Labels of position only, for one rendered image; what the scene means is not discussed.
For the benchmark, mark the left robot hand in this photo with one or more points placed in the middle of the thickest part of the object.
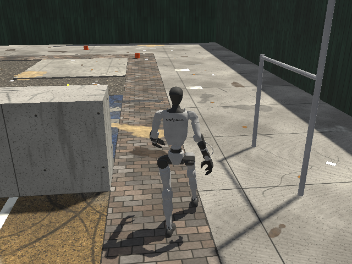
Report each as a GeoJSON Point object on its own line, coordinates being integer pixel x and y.
{"type": "Point", "coordinates": [159, 141]}

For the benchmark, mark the robot left upper arm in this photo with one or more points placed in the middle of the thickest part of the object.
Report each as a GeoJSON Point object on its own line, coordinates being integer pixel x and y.
{"type": "Point", "coordinates": [156, 124]}

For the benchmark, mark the left robot foot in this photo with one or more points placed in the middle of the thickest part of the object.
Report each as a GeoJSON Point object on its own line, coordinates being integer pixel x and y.
{"type": "Point", "coordinates": [169, 232]}

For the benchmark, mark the humanoid robot torso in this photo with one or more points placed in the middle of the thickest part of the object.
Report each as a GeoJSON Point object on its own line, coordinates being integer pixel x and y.
{"type": "Point", "coordinates": [175, 132]}

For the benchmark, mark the right robot hand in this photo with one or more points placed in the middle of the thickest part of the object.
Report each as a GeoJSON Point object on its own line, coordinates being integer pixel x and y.
{"type": "Point", "coordinates": [210, 166]}

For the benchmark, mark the left robot forearm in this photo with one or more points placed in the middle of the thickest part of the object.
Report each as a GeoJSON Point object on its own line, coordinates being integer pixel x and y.
{"type": "Point", "coordinates": [153, 140]}

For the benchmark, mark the robot right upper arm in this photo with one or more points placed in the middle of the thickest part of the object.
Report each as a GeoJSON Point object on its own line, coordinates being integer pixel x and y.
{"type": "Point", "coordinates": [195, 125]}

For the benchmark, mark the right robot forearm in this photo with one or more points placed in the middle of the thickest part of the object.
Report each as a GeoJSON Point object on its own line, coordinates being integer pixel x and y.
{"type": "Point", "coordinates": [203, 149]}

